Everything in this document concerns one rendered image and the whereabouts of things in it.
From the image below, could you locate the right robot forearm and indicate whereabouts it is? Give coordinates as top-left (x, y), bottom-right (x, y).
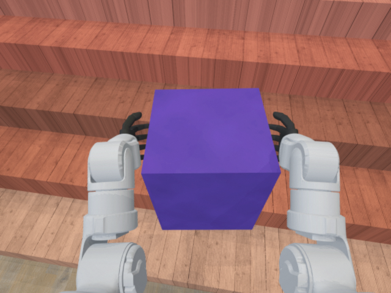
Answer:
top-left (279, 134), bottom-right (356, 281)

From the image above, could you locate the carton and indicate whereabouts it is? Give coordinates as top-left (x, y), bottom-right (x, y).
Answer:
top-left (141, 88), bottom-right (281, 230)

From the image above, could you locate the left robot forearm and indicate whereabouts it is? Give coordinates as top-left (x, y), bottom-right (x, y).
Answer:
top-left (76, 134), bottom-right (141, 288)

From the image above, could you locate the left robot upper arm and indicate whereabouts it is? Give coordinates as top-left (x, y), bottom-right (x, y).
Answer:
top-left (60, 242), bottom-right (147, 293)

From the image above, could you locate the right robot upper arm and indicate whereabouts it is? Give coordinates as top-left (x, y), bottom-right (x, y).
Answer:
top-left (279, 243), bottom-right (374, 293)

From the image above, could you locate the right robot hand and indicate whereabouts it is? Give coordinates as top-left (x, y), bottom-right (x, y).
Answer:
top-left (268, 112), bottom-right (298, 162)

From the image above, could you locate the left robot hand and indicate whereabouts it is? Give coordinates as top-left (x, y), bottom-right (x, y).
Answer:
top-left (120, 112), bottom-right (149, 160)

